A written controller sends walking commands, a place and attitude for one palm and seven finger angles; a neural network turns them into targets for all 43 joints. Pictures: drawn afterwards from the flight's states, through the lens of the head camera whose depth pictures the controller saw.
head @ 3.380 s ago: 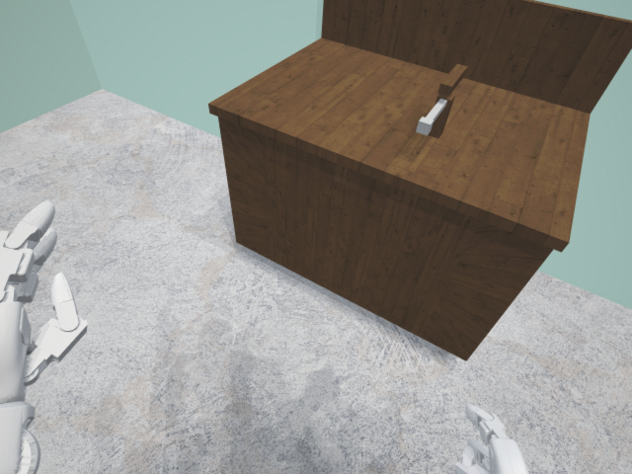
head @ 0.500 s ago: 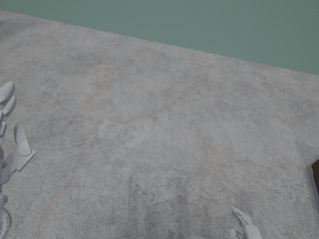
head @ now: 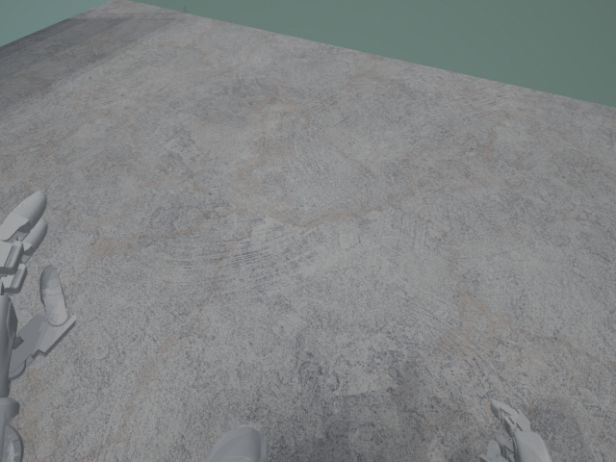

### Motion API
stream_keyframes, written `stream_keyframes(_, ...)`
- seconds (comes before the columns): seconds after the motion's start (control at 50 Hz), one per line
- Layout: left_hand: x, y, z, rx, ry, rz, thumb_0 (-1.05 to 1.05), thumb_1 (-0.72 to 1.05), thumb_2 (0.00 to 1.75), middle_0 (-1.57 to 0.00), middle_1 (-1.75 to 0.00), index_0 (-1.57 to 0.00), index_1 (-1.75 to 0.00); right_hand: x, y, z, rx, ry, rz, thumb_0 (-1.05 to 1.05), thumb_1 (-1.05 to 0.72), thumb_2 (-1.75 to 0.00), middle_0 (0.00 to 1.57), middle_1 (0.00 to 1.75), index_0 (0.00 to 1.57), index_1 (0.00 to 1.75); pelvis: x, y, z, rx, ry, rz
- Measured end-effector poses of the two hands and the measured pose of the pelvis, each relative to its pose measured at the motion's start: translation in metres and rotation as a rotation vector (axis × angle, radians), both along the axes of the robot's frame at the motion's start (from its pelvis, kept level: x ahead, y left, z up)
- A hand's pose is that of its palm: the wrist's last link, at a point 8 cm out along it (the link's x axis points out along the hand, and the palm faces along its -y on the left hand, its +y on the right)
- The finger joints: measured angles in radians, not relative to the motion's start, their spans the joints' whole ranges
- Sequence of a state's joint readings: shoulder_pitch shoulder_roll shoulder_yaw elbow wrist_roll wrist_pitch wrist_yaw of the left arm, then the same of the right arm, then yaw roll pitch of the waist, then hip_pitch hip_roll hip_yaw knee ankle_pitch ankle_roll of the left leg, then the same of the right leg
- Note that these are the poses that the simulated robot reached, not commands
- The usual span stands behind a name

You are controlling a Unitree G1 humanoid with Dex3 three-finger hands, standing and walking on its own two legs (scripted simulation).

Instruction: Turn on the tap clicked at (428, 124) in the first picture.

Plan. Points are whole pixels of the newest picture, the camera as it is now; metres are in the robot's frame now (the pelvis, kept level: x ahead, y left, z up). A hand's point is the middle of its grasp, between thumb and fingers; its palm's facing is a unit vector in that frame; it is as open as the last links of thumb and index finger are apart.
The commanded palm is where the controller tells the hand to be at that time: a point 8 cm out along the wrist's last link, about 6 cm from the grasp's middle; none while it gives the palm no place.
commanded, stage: walk around to get in front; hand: left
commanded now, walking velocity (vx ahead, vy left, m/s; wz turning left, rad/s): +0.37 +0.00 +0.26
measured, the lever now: out of the picture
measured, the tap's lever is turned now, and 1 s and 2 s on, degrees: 0 0 0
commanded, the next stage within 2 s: turn to face it in 1.32 s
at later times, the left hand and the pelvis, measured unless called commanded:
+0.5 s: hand (87, 199) +0.34 +0.25 +0.20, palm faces +0.45 -0.76 -0.47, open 7.4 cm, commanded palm +0.29 +0.30 +0.17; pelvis +0.15 +0.01 +0.00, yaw +4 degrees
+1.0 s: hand (110, 126) +0.49 +0.30 +0.18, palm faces +0.57 -0.73 -0.38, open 7.4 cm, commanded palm +0.43 +0.32 +0.17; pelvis +0.31 +0.02 -0.03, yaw +8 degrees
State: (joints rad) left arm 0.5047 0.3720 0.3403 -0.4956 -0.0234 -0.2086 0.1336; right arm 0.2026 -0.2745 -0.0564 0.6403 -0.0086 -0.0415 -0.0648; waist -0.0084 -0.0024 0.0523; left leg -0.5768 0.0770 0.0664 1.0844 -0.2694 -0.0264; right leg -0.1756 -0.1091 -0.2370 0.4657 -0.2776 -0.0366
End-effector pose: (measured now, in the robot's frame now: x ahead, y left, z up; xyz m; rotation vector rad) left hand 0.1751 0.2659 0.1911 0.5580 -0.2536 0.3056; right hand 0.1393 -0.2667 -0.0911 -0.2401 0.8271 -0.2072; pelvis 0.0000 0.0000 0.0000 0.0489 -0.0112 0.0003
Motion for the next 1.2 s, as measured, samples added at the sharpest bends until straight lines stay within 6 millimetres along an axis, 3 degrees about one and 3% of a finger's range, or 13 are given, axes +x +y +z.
stream_keyframes(0.12,0.023,0.02,0.01,-0.002,-0.087,0.06,0.01,0.88,0.9,-0.22,-0.31,-0.22,-0.3,0.046,0.005,0.01,-0.044,-0.015,0.03,0.01,-0.91,-0.9,0.19,0.3,0.19,0.3,0.036,0.009,-0.003,-0.007,0.016,0.026)
stream_keyframes(0.2,0.047,0.038,-0.002,-0.04,-0.153,0.081,0.01,0.89,0.9,-0.21,-0.31,-0.21,-0.3,0.085,0.029,0.004,-0.051,-0.054,0.048,0.01,-0.91,-0.9,0.19,0.3,0.19,0.3,0.067,0.024,-0.018,-0.022,0.014,0.019)
stream_keyframes(0.28,0.082,0.05,-0.018,-0.069,-0.164,0.077,0.01,0.89,0.9,-0.21,-0.31,-0.21,-0.3,0.118,0.065,-0.003,0.021,-0.093,0.061,0.01,-0.91,-0.9,0.19,0.3,0.19,0.3,0.085,0.029,-0.025,-0.018,-0.014,0.034)
stream_keyframes(0.36,0.107,0.046,-0.01,-0.062,-0.139,0.053,0.01,0.89,0.9,-0.21,-0.31,-0.21,-0.3,0.14,0.1,-0.001,0.124,-0.09,0.114,0.01,-0.91,-0.89,0.19,0.3,0.2,0.3,0.104,0.024,-0.016,-0.04,-0.002,0.056)
stream_keyframes(0.44,0.114,0.03,0.013,-0.001,-0.144,0.026,0.01,0.89,0.9,-0.21,-0.31,-0.21,-0.3,0.157,0.114,-0.002,0.187,-0.068,0.154,0.01,-0.91,-0.89,0.2,0.3,0.2,0.3,0.128,0.018,-0.007,-0.058,0.017,0.062)
stream_keyframes(0.54,0.131,0.023,0.018,0.079,-0.092,0.098,0.01,0.89,0.9,-0.21,-0.31,-0.21,-0.3,0.186,0.1,-0.02,0.207,-0.013,0.177,0.01,-0.9,-0.89,0.2,0.31,0.2,0.3,0.167,0.002,-0.008,-0.065,0.022,0.078)
stream_keyframes(0.64,0.161,0.02,-0.013,0.014,-0.061,0.207,0.01,0.89,0.9,-0.21,-0.31,-0.21,-0.3,0.228,0.061,-0.048,0.14,0.039,0.199,0.01,-0.9,-0.89,0.2,0.31,0.2,0.3,0.196,-0.013,-0.026,-0.057,-0.004,0.127)
stream_keyframes(0.74,0.192,0.012,-0.024,-0.081,-0.02,0.193,0.01,0.89,0.9,-0.21,-0.31,-0.21,-0.3,0.269,0.027,-0.025,0.046,0.032,0.174,0.01,-0.91,-0.89,0.2,0.3,0.2,0.3,0.224,-0.012,-0.015,-0.039,-0.008,0.14)
stream_keyframes(0.86,0.226,0.018,0.003,-0.014,-0.12,0.109,0.01,0.88,0.9,-0.22,-0.31,-0.22,-0.3,0.316,0.019,0.012,-0.054,-0.023,0.16,0.01,-0.91,-0.89,0.19,0.3,0.2,0.3,0.264,-0.004,-0.009,-0.029,0.008,0.154)
stream_keyframes(0.96,0.255,0.049,0.008,0.028,-0.244,0.118,0.01,0.88,0.9,-0.22,-0.31,-0.22,-0.3,0.358,0.039,0.012,-0.079,-0.095,0.13,0.01,-0.91,-0.9,0.19,0.3,0.19,0.3,0.302,0.021,-0.025,-0.036,0.0,0.141)
stream_keyframes(1.06,0.296,0.075,-0.008,-0.025,-0.173,0.183,0.01,0.89,0.9,-0.21,-0.31,-0.21,-0.3,0.383,0.086,0.003,0.049,-0.085,0.153,0.01,-0.91,-0.9,0.19,0.3,0.19,0.3,0.327,0.026,-0.019,-0.051,0.006,0.15)
stream_keyframes(1.14,0.317,0.063,-0.007,-0.057,-0.112,0.17,0.01,0.89,0.9,-0.21,-0.31,-0.21,-0.3,0.395,0.117,-0.002,0.143,-0.056,0.202,0.01,-0.91,-0.89,0.2,0.3,0.2,0.3,0.349,0.025,-0.01,-0.061,0.02,0.151)
stream_keyframes(1.2,0.327,0.047,0.002,-0.027,-0.083,0.145,0.01,0.89,0.9,-0.21,-0.31,-0.21,-0.3,0.406,0.128,-0.009,0.188,-0.028,0.235,0.01,-0.91,-0.89,0.2,0.3,0.2,0.3,0.368,0.022,-0.007,-0.062,0.023,0.158)
